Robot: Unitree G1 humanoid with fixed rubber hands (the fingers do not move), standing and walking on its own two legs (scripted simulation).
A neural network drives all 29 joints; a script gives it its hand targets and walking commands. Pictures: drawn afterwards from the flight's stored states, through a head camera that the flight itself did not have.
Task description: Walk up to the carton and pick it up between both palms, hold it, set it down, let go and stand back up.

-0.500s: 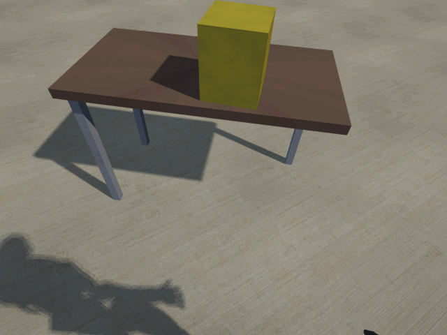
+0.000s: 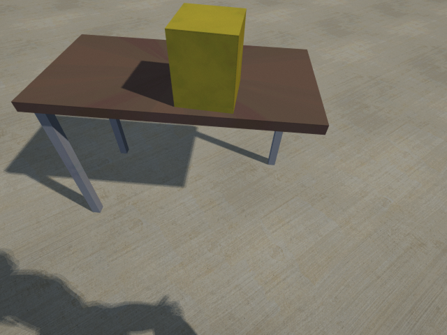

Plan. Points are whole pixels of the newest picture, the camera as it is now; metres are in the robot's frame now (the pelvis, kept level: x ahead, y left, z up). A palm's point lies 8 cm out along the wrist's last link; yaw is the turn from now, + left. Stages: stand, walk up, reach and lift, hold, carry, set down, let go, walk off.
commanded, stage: walk up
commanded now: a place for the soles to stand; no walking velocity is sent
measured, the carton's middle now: (209, 59) +0.91 +0.02 +0.06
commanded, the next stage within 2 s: none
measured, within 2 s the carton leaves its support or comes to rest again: neither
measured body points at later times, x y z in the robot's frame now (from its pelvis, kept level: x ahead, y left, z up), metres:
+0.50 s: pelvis +0.16 -0.03 -0.01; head +0.18 -0.04 +0.44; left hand +0.18 +0.31 -0.10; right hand +0.28 -0.36 -0.11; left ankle +0.28 +0.12 -0.71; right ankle +0.11 -0.14 -0.74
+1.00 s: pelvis +0.34 +0.01 -0.02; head +0.35 -0.01 +0.43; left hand +0.46 +0.33 -0.10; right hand +0.36 -0.33 -0.12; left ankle +0.31 +0.11 -0.74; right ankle +0.43 -0.11 -0.74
